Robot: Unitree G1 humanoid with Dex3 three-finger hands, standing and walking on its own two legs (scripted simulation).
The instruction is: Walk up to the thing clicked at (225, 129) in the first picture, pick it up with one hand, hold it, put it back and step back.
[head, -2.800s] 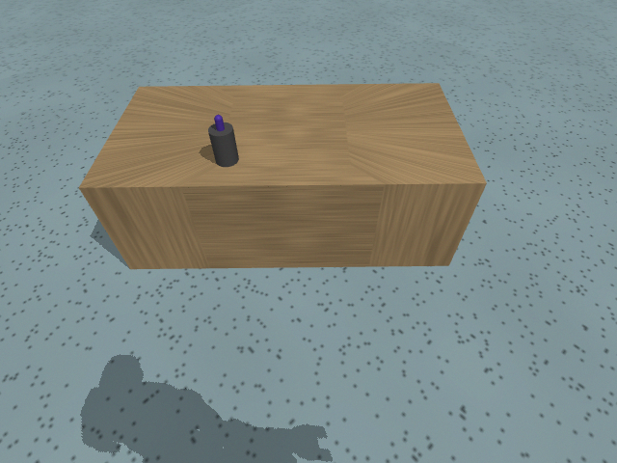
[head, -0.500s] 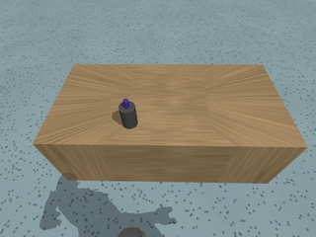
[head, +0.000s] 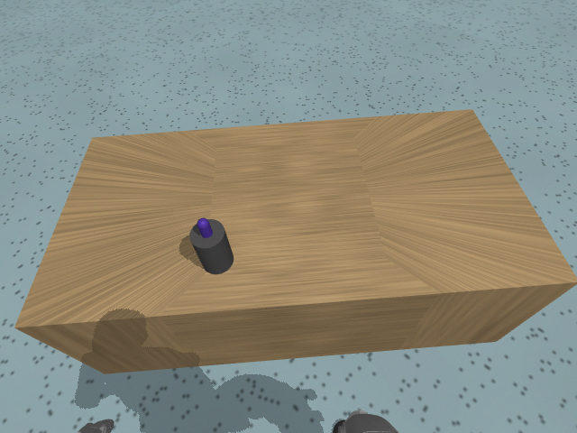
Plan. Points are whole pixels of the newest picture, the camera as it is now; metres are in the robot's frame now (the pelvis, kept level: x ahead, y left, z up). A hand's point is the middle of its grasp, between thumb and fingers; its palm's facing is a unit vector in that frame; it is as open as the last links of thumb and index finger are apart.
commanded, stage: walk up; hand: left
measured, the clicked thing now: (210, 242) +0.53 +0.21 -0.22
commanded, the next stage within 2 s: stand in 1.34 s
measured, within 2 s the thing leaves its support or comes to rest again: neither
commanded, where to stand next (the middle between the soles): +0.09 +0.00 m, yaw +1 degrees
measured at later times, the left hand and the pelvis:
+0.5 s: hand out of the picture +0.10 +0.26 -0.14, palm faces +0.03 -0.95 -0.30, open 7.4 cm; pelvis +0.01 +0.01 +0.02, yaw +1 degrees
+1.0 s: hand out of the picture +0.09 +0.26 -0.13, palm faces +0.06 -0.94 -0.33, open 7.4 cm; pelvis +0.03 +0.00 +0.03, yaw +2 degrees
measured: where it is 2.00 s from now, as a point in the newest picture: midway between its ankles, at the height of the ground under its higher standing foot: outside the picture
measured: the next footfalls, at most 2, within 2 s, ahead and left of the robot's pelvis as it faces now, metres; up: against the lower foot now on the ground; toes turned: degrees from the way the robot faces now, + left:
left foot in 0.24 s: +0.05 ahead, +0.14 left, +0.00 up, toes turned +1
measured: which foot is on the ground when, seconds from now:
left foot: down 0.00-0.00, up 0.02-0.22, down 0.24-1.00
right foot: down 0.00-1.00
